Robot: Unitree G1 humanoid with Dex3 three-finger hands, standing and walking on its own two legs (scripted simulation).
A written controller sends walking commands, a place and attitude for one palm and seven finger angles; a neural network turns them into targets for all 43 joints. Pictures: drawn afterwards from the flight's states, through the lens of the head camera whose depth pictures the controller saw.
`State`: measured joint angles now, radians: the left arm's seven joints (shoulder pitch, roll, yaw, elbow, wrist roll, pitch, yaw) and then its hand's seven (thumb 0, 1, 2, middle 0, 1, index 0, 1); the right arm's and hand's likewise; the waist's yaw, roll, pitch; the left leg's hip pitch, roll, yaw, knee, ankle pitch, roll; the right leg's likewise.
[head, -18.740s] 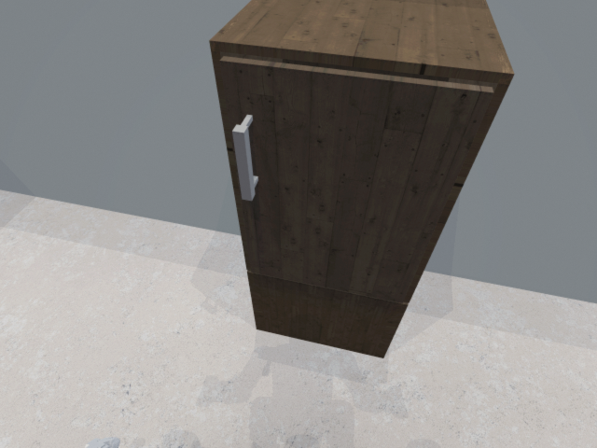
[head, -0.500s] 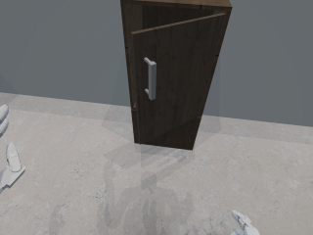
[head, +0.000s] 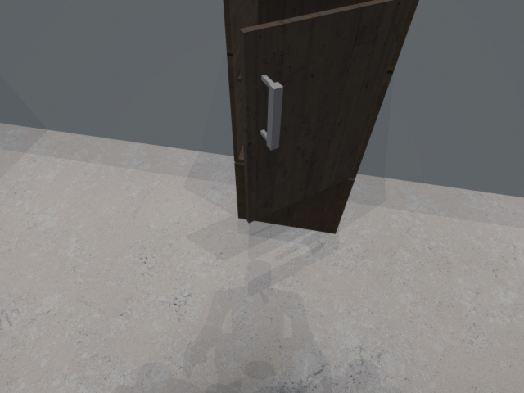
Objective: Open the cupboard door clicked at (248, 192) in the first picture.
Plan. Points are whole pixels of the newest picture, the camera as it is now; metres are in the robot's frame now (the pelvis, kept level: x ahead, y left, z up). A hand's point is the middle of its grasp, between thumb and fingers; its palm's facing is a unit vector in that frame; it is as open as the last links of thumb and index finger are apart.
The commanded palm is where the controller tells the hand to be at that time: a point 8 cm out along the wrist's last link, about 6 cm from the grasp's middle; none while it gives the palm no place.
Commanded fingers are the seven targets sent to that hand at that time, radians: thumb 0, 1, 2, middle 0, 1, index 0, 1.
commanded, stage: let the arm hang, fingers relaxed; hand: left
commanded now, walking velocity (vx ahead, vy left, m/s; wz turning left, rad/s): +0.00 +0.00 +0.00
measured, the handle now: (269, 113) +0.65 +0.02 +0.06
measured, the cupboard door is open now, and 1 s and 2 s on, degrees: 40 40 40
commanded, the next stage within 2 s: look to check the result in 0.68 s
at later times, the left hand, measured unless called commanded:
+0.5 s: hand out of the picture +0.00 +0.17 -0.17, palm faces +0.02 -0.99 -0.17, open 7.4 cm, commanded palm none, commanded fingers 0.00 0.90 0.90 -0.20 -0.30 -0.20 -0.30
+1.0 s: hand out of the picture +0.02 +0.18 -0.17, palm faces +0.01 -0.98 -0.21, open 7.4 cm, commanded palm none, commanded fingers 0.00 0.90 0.90 -0.20 -0.30 -0.20 -0.30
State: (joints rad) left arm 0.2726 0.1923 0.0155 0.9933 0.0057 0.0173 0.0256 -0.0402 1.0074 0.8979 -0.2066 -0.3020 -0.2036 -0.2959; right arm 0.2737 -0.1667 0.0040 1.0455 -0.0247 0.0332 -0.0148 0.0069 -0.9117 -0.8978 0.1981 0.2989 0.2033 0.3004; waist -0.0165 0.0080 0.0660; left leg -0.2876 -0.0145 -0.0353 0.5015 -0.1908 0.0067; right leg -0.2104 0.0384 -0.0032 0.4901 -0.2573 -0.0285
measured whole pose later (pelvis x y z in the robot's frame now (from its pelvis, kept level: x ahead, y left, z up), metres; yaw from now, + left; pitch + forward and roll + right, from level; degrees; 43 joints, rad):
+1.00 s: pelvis +0.02 +0.00 +0.01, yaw -1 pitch -2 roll +0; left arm 0.27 0.14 0.01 1.15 0.01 -0.01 0.03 0.01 0.91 0.90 -0.20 -0.30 -0.20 -0.29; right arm 0.26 -0.15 0.00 1.14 -0.02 0.00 -0.03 0.00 -0.91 -0.90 0.20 0.30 0.20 0.30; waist -0.02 0.02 0.05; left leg -0.20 -0.03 -0.02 0.40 -0.17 0.02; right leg -0.14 0.02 0.02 0.42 -0.25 -0.02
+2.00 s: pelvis +0.02 -0.03 +0.00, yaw -17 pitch +1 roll +3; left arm 0.26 0.19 0.08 0.97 0.02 0.03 0.02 0.01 0.91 0.90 -0.20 -0.30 -0.20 -0.30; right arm 0.09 -0.23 -0.07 0.95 -0.01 0.06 -0.03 0.01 -0.91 -0.90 0.20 0.30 0.20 0.30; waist 0.03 0.01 0.12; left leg -0.47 0.02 0.00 1.07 -0.42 -0.05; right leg -0.25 0.09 0.12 0.50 -0.25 -0.08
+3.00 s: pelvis +0.06 +0.00 +0.00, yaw -53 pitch +1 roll -1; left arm 0.12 0.25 0.07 0.89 0.02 0.08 -0.04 0.01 0.91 0.90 -0.20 -0.30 -0.20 -0.29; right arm 0.27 -0.21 -0.02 0.89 -0.04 0.00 -0.03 0.00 -0.91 -0.90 0.20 0.30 0.20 0.30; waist -0.02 -0.03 0.09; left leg -0.29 0.12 0.11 0.58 -0.29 -0.02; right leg -0.47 0.00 -0.02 1.01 -0.48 0.04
